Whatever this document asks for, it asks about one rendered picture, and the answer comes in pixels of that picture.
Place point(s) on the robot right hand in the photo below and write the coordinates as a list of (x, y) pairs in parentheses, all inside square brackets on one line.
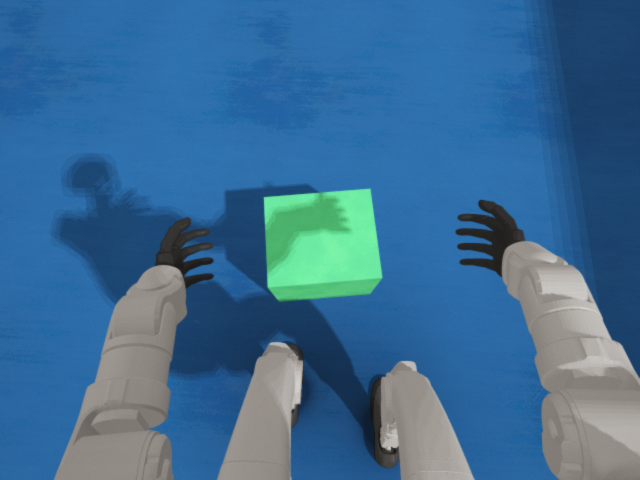
[(505, 233)]

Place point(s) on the robot left hand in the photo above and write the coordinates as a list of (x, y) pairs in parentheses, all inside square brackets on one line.
[(171, 253)]

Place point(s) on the carton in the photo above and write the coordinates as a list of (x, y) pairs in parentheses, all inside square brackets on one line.
[(321, 245)]

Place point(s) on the robot left forearm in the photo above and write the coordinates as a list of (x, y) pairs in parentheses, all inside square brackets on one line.
[(130, 392)]

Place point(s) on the robot right forearm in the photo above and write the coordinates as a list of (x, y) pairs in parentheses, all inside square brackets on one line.
[(574, 348)]

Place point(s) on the robot left upper arm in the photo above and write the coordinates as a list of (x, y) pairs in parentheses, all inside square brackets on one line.
[(141, 455)]

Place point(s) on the robot left thigh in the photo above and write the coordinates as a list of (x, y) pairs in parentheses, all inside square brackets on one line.
[(260, 445)]

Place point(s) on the robot left foot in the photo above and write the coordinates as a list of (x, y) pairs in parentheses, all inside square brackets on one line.
[(298, 352)]

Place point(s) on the robot right upper arm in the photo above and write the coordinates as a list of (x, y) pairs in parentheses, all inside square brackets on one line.
[(592, 434)]

